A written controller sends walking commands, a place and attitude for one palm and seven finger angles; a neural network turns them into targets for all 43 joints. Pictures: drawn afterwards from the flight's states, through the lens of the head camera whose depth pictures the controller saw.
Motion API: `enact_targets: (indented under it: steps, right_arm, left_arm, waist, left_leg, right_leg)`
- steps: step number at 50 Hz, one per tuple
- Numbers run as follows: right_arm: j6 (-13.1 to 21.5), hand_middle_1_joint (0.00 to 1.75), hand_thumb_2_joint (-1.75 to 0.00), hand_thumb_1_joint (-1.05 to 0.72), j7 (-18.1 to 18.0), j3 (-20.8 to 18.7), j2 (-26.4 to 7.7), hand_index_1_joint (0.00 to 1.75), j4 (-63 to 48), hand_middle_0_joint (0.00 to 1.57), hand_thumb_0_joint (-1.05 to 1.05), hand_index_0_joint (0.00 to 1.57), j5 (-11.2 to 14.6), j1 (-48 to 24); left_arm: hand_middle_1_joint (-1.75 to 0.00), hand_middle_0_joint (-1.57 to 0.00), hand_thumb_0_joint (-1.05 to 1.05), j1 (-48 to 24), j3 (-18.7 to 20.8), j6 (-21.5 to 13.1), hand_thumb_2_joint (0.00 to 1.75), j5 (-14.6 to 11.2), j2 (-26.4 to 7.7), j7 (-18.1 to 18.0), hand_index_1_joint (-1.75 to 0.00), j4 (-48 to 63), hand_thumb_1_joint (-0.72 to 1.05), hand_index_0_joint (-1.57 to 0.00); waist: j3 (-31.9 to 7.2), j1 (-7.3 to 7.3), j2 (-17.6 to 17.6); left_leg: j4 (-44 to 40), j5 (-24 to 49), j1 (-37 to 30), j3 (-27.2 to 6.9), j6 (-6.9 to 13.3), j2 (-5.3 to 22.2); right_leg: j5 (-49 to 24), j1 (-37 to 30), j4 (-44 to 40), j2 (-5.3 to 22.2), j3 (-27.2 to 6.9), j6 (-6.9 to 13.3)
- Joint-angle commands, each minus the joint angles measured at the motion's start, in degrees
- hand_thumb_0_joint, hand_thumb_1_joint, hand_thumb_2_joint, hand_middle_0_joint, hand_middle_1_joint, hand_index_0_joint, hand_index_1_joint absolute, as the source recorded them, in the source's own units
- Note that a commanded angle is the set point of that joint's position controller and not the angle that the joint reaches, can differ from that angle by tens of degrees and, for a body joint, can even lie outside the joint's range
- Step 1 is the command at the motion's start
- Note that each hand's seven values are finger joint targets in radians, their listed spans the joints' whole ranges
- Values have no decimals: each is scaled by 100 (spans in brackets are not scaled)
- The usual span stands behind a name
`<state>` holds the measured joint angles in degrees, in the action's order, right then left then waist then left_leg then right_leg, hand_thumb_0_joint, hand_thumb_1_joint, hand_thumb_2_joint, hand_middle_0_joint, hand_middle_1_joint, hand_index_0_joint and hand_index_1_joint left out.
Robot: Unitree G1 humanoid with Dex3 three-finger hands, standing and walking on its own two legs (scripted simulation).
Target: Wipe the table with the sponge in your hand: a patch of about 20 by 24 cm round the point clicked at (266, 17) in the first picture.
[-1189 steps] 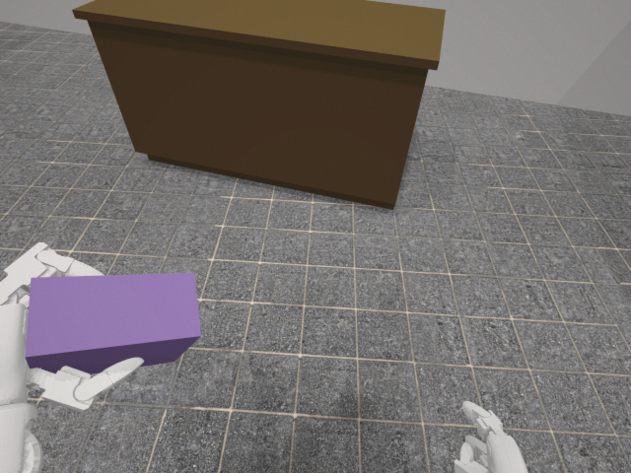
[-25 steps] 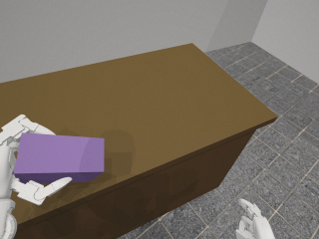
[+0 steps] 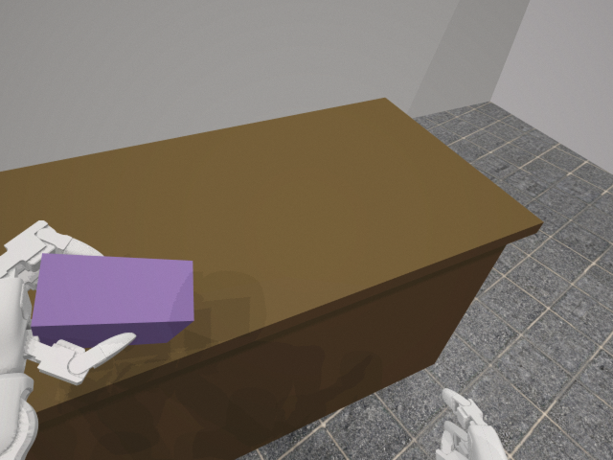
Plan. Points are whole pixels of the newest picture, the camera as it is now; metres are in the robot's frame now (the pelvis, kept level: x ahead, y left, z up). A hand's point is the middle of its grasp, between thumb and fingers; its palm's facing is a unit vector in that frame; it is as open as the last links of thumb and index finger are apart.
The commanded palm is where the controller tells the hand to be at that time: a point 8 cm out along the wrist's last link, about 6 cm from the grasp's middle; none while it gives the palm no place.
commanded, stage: come to a stop and stand still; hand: left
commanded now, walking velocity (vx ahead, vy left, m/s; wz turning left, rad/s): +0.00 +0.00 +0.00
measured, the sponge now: (138, 305) +0.24 +0.20 +0.14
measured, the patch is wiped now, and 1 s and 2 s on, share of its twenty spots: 0.00 0.00 0.00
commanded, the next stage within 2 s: look again from close up in 0.16 s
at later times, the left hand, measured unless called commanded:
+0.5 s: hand (91, 267) +0.26 +0.25 +0.17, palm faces +0.36 -0.84 -0.40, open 10.3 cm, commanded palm +0.19 +0.28 +0.18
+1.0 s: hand (30, 296) +0.22 +0.30 +0.17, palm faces +0.52 -0.79 -0.32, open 10.3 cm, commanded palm +0.17 +0.30 +0.18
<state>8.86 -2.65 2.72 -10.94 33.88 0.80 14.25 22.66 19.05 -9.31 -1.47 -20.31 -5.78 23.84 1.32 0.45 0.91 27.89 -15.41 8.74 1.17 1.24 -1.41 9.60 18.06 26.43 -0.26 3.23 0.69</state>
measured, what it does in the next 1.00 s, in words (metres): stands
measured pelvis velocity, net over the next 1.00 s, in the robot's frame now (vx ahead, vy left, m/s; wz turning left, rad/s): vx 0.03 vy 0.01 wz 0.06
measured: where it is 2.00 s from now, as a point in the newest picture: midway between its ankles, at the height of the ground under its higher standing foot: outside the picture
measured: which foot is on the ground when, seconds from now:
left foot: down 0.00-1.00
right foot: down 0.00-1.00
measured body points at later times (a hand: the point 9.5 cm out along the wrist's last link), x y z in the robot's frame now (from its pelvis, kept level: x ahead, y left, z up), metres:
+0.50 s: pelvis +0.03 +0.00 +0.00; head +0.05 +0.00 +0.45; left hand +0.23 +0.29 +0.20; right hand +0.18 -0.24 -0.09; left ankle +0.00 +0.11 -0.74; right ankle +0.11 -0.09 -0.74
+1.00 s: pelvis +0.03 +0.01 +0.00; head +0.04 +0.02 +0.45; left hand +0.19 +0.33 +0.18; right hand +0.25 -0.18 -0.07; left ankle +0.00 +0.11 -0.74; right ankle +0.11 -0.09 -0.74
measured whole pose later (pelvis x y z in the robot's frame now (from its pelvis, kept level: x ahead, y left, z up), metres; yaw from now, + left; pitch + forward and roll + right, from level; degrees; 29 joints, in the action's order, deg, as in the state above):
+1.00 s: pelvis +0.03 +0.01 +0.00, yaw +4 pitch -1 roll +1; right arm 8.3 1.2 1.0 -11.5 33.5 1.8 9.1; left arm 21.5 21.9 -13.0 -6.6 -21.8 -7.2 20.6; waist 2.0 3.3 1.5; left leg 29.1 -17.2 11.1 -1.3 2.0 -4.2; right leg 8.0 20.3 29.0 2.0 3.6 1.0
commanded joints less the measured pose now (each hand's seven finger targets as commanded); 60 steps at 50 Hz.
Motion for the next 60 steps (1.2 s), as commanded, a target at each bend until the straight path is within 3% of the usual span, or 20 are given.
enact_targets:
  steps: [1,10,11,12,14,15,16,18,20,25,26,27,31,34,37,42,45,51,56,60]
  right_arm:
    - [248,30,-90,-90,-8,-392,-833,30,-923,20,0,20,40,-603]
    - [296,30,-90,-90,-7,-381,-807,30,-981,20,0,20,-22,-638]
    - [187,30,-90,-90,-350,593,-1216,30,-1552,20,0,20,393,420]
    - [529,30,-90,-90,-193,-78,-351,30,-1031,20,0,20,228,6]
    - [430,30,-90,-90,63,-220,-1012,30,-852,20,0,20,-74,-481]
    - [447,30,-90,-90,117,-351,-1054,30,-889,20,0,20,-144,-342]
    - [422,30,-90,-90,222,-335,-996,30,-879,20,0,20,-127,-479]
    - [460,30,-90,-90,362,-381,-1080,30,-962,20,0,20,-49,-294]
    - [525,30,-90,-90,470,-443,-1025,30,-893,20,0,20,85,-268]
    - [497,30,-90,-90,400,-512,-1074,30,-748,20,0,20,51,-292]
    - [458,30,-90,-90,367,-494,-1140,30,-733,20,0,20,33,-405]
    - [444,30,-90,-90,334,-476,-1032,30,-677,20,0,20,6,-406]
    - [532,30,-90,-90,371,-430,-1052,30,-754,20,0,20,-17,-496]
    - [640,30,-90,-90,430,-432,-1035,30,-861,20,0,20,39,-284]
    - [632,30,-90,-90,461,-513,-1014,30,-843,20,0,20,75,-224]
    - [312,30,-90,-90,390,-696,-987,30,-681,20,0,20,111,-315]
    - [185,30,-90,-90,354,-658,-985,30,-734,20,0,20,147,-521]
    - [297,30,-90,-90,341,-506,-967,30,-873,20,0,20,158,-877]
    - [501,30,-90,-90,372,-499,-989,30,-840,20,0,20,108,-835]
    - [630,30,-90,-90,380,-492,-863,30,-815,20,0,20,91,-577]
  left_arm:
    - [-160,-120,0,-539,479,-291,130,-54,-799,-19,-160,997,10,-120]
    - [-160,-120,0,-631,647,-386,130,-59,-1022,-105,-160,1696,10,-120]
    - [-160,-120,0,-6052,2440,-1473,130,129,-5913,-154,-160,3907,10,-120]
    - [-160,-120,0,-3795,2165,-1083,130,307,-2782,-177,-160,957,10,-120]
    - [-160,-120,0,-2533,1789,-886,130,-13,-2466,-166,-160,414,10,-120]
    - [-160,-120,0,-2089,1622,-984,130,-99,-2352,-80,-160,375,10,-120]
    - [-160,-120,0,-1156,1209,-928,130,-215,-1703,-5,-160,46,10,-120]
    - [-160,-120,0,-141,719,-975,130,-355,-1270,60,-160,444,10,-120]
    - [-160,-120,0,354,479,-978,130,-447,-911,28,-160,503,10,-120]
    - [-160,-120,0,-315,1190,-973,130,-465,-1644,-217,-160,806,10,-120]
    - [-160,-120,0,-726,1507,-1006,130,-427,-2141,-289,-160,1191,10,-120]
    - [-160,-120,0,-790,1327,-1024,130,-419,-1880,-287,-160,1111,10,-120]
    - [-160,-120,0,-968,1322,-1070,130,-404,-2098,-351,-160,1945,10,-120]
    - [-160,-120,0,-363,1102,-1042,130,-463,-1760,-355,-160,2305,10,-120]
    - [-160,-120,0,78,1045,-1005,130,-518,-1448,-341,-160,2248,10,-120]
    - [-160,-120,0,118,1087,-770,130,-573,-1107,-295,-160,925,10,-120]
    - [-160,-120,0,-347,895,-674,130,-608,-1061,-217,-160,607,10,-120]
    - [-160,-120,0,-1281,523,-677,130,-488,-1145,-223,-160,1318,10,-120]
    - [-160,-120,0,-1394,801,-708,130,-334,-1486,-338,-160,1788,10,-120]
    - [-160,-120,0,-813,909,-760,130,-396,-1357,-363,-160,1495,10,-120]
  waist:
    - [145,-35,-172]
    - [-346,6,-325]
    - [-445,-301,-2018]
    - [-968,-120,-579]
    - [-734,102,-90]
    - [-807,88,7]
    - [-920,75,-306]
    - [-608,176,-679]
    - [-297,210,-454]
    - [-648,122,1147]
    - [-773,71,684]
    - [-794,44,380]
    - [-1469,112,-1186]
    - [-1722,197,-1148]
    - [-1640,196,-660]
    - [-1050,112,-43]
    - [-739,104,158]
    - [-538,82,-333]
    - [-526,53,-968]
    - [-556,99,-642]
  left_leg:
    - [-1074,-1360,1288,-625,216,659]
    - [-796,-774,906,-570,195,588]
    - [-599,-959,2337,-566,295,462]
    - [-629,-1132,1811,-973,326,1072]
    - [-511,-578,1324,-427,93,342]
    - [-230,-545,1280,-357,60,223]
    - [-197,-465,1030,-303,61,248]
    - [-453,-1052,1316,-352,120,281]
    - [-590,-1141,1398,-408,198,334]
    - [-190,-74,1061,-445,111,303]
    - [-172,6,941,-476,131,286]
    - [-224,181,1004,-498,107,278]
    - [61,1752,861,-612,-46,237]
    - [398,3645,672,-704,-264,349]
    - [346,4268,399,-723,-350,474]
    - [-205,3246,550,-710,-430,626]
    - [-453,1643,900,-690,-339,545]
    - [-843,-492,1204,-824,56,459]
    - [-1060,-1154,1751,-1070,179,529]
    - [-811,-696,1793,-895,59,360]
  right_leg:
    - [1393,-621,-591,373,-672,-55]
    - [1160,-889,-704,496,-893,50]
    - [987,-1507,288,77,-604,-322]
    - [1332,-970,454,634,-561,-205]
    - [1031,-929,-311,324,-793,33]
    - [915,-869,-445,484,-1003,143]
    - [655,-731,-323,536,-980,229]
    - [1178,-566,-451,623,-1023,236]
    - [1351,-471,-468,479,-903,158]
    - [504,-705,-578,649,-1007,127]
    - [320,-741,-454,661,-1080,175]
    - [-2,-900,-306,689,-936,170]
    - [-1998,-1590,510,681,-784,263]
    - [-2848,-1696,785,681,-481,220]
    - [-2511,-1357,854,628,-285,149]
    - [-1752,-992,574,569,-271,20]
    - [-1288,-990,220,611,-454,12]
    - [348,-988,-199,539,-695,-13]
    - [603,-1421,-61,468,-633,-33]
    - [351,-1562,-245,591,-590,16]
